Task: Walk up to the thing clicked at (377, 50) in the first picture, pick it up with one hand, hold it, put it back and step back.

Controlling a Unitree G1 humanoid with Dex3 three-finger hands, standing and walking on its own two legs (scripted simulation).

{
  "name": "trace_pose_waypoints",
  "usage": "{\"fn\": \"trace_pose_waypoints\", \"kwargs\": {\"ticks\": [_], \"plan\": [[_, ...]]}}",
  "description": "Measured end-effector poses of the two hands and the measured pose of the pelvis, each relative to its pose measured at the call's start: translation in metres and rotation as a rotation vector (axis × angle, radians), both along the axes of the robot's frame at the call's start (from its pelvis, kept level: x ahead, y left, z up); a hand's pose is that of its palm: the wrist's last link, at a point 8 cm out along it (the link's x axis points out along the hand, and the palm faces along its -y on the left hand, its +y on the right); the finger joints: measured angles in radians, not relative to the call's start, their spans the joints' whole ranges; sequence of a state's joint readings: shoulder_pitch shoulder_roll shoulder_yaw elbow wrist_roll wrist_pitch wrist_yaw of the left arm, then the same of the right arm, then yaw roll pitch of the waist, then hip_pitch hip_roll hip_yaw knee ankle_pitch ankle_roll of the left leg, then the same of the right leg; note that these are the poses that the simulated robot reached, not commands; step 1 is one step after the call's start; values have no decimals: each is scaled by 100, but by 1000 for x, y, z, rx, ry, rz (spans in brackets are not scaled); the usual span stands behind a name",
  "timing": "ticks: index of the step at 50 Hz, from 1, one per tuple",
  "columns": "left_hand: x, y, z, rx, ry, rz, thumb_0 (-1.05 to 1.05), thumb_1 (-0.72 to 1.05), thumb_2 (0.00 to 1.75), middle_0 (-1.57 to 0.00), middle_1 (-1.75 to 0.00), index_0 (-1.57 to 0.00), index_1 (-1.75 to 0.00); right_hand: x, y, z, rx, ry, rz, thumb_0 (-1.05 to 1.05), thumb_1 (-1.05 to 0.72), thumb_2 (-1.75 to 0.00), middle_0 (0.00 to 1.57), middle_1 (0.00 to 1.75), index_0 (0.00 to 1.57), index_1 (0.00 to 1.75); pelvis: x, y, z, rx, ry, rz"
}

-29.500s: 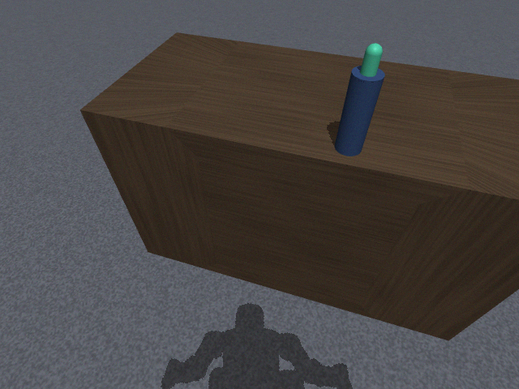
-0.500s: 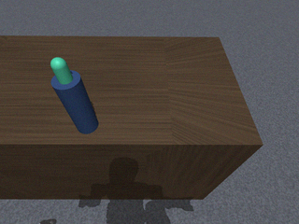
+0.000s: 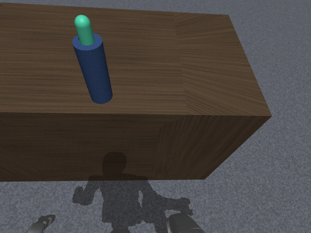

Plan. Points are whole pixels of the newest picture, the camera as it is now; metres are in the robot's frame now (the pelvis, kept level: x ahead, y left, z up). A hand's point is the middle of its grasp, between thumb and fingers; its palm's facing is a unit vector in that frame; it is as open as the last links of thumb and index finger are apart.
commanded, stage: step back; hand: left
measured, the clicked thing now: (93, 64) +0.50 +0.19 +0.11
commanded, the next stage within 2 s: none
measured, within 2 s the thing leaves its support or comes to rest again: neither
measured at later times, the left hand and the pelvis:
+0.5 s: hand out of the picture +0.01 +0.24 -0.14, palm faces -0.01 -0.91 -0.41, open 7.4 cm; pelvis -0.12 -0.02 -0.01, yaw +1 degrees
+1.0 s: hand out of the picture -0.21 +0.21 -0.15, palm faces -0.06 -0.91 -0.40, open 7.4 cm; pelvis -0.28 -0.06 -0.02, yaw -3 degrees
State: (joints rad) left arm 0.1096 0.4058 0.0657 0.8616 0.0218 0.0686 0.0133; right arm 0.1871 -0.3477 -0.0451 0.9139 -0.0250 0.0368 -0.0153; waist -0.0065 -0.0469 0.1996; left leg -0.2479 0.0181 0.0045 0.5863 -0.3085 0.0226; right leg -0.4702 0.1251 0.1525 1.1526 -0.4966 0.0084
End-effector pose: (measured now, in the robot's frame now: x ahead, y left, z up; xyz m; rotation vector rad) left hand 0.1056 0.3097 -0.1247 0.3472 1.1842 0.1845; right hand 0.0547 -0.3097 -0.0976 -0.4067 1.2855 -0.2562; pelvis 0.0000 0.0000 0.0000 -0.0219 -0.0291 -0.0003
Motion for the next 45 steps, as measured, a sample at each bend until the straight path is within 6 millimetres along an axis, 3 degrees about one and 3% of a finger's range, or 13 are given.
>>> {"fn": "trace_pose_waypoints", "kwargs": {"ticks": [10,15,21,27,35,40,45], "plan": [[-50,-20,5,51,13,-36,1,90,90,-20,-30,-21,-30,-12,-28,-25,35,-126,1,0,-90,-90,21,30,20,30,-45,-20,-16,-4,-12,-53],[-73,-33,23,47,-22,-31,1,90,90,-20,-30,-21,-30,-24,-31,-23,57,-142,-7,0,-91,-90,20,30,20,30,-67,-26,-6,36,-9,-51],[-86,-33,33,59,-101,-32,1,90,90,-20,-30,-21,-30,-55,-30,-23,48,-115,40,0,-91,-90,20,30,20,30,-96,-24,-5,43,6,-21],[-112,-17,16,35,-148,-20,1,90,90,-20,-30,-21,-30,-95,-18,-24,18,-83,78,0,-91,-90,20,30,20,30,-134,-13,-16,37,-7,24],[-178,-11,9,6,-61,26,1,90,90,-20,-30,-21,-30,-149,-12,3,5,-92,61,0,-91,-90,21,30,20,30,-176,-15,-2,8,-13,-5],[-227,-16,6,16,6,13,1,90,90,-20,-30,-21,-30,-166,-25,9,-10,-150,60,0,-90,-90,21,30,20,30,-208,-24,-2,-1,-6,-38],[-268,-31,2,39,37,-14,1,90,90,-20,-30,-21,-30,-189,-49,-2,-6,-204,64,0,-90,-90,21,30,20,30,-246,-41,-13,8,-7,-70]]}}
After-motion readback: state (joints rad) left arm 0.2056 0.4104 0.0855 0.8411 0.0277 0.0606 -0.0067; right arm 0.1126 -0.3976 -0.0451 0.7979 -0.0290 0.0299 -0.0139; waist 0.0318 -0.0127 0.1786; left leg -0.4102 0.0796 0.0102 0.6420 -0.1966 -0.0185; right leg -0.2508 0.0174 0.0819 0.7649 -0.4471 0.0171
